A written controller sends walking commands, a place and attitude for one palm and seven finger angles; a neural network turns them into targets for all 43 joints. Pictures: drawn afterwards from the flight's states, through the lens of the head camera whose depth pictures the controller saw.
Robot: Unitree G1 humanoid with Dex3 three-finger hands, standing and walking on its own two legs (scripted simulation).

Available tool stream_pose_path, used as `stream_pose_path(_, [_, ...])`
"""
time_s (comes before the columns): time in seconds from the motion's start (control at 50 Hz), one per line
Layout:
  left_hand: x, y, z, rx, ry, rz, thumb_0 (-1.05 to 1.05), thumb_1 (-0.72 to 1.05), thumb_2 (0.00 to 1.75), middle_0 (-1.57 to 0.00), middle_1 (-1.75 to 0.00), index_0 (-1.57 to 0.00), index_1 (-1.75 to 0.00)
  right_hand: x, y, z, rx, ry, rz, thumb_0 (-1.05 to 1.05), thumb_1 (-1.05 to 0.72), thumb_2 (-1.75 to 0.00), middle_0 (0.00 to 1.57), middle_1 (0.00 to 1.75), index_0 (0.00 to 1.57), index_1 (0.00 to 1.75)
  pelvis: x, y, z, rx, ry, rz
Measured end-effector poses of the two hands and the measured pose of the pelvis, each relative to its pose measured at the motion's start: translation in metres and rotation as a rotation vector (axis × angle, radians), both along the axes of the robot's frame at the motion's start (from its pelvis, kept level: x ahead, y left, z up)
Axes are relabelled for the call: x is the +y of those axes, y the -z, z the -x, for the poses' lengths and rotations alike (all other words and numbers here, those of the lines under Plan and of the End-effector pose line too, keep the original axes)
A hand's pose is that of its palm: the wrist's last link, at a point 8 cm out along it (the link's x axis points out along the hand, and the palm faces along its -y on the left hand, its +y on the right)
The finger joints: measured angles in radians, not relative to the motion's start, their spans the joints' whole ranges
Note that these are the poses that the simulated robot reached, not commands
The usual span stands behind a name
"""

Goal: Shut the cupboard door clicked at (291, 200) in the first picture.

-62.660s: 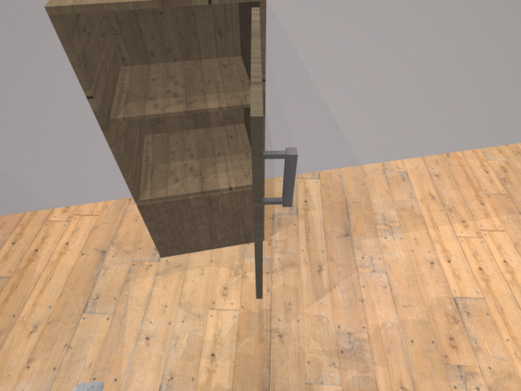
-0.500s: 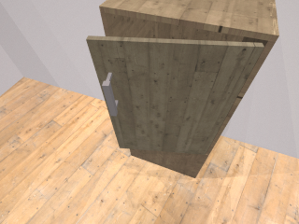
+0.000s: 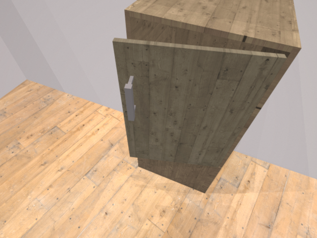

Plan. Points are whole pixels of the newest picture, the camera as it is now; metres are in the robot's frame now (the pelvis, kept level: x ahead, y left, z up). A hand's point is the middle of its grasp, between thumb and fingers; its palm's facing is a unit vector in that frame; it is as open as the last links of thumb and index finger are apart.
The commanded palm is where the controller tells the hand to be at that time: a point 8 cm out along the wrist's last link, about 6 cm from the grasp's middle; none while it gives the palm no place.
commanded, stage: come to a stop and stand still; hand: left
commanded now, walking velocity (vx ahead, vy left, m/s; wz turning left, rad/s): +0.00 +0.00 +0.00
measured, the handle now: (131, 99) +0.48 +0.12 +0.06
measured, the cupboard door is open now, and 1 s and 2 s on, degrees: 16 16 16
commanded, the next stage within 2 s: look again from close up in 0.38 s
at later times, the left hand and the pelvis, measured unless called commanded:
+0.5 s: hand out of the picture -0.02 +0.13 -0.17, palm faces +0.03 -0.99 -0.16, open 7.3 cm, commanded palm none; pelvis +0.00 -0.02 +0.01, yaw +0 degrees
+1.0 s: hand out of the picture +0.01 +0.18 -0.17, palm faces +0.00 -0.97 -0.23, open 7.3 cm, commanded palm none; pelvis +0.00 +0.00 +0.00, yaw -1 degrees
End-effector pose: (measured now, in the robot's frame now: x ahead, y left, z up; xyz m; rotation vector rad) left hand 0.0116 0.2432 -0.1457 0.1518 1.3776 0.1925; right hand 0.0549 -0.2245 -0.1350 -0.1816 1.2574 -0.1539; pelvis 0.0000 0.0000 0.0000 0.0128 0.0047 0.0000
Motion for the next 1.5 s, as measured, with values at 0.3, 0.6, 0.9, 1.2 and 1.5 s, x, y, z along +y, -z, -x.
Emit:
stream_pose_path(0.3, [-0.051,-0.003,0.026,0.049,0.01,0.06,0.01,0.93,0.9,-0.2,-0.3,-0.2,-0.29,-0.015,0.002,0.077,0.183,0.062,-0.024,0.01,-0.92,-0.9,0.19,0.3,0.2,0.3,-0.019,-0.008,0.003,-0.031,-0.003,0.009])
stream_pose_path(0.6, [-0.05,-0.003,0.029,0.037,0.03,0.034,0.01,0.92,0.9,-0.2,-0.3,-0.2,-0.29,0.0,0.014,0.081,0.163,0.06,-0.067,0.01,-0.91,-0.9,0.19,0.3,0.2,0.3,-0.014,-0.001,0.004,-0.011,-0.006,0.027])
stream_pose_path(0.9, [-0.016,-0.007,0.004,-0.039,0.051,-0.014,0.0,0.91,0.9,-0.2,-0.3,-0.2,-0.29,0.001,0.015,0.043,0.06,0.018,-0.045,0.02,-0.93,-0.9,0.19,0.3,0.2,0.3,-0.001,0.001,0.001,-0.023,0.009,0.001])
stream_pose_path(1.2, [-0.014,-0.001,0.005,-0.012,0.059,0.008,0.0,0.91,0.9,-0.2,-0.3,-0.2,-0.29,-0.004,0.007,0.031,0.047,0.014,-0.015,0.01,-0.91,-0.9,0.19,0.3,0.2,0.3,-0.001,0.001,0.001,-0.021,0.019,0.002])
stream_pose_path(1.5, [-0.055,-0.001,0.017,0.042,0.025,0.013,0.0,0.91,0.9,-0.19,-0.3,-0.2,-0.29,-0.042,0.014,0.032,0.129,0.043,-0.01,0.01,-0.91,-0.9,0.19,0.3,0.2,0.3,-0.036,0.005,-0.017,0.012,0.023,0.006])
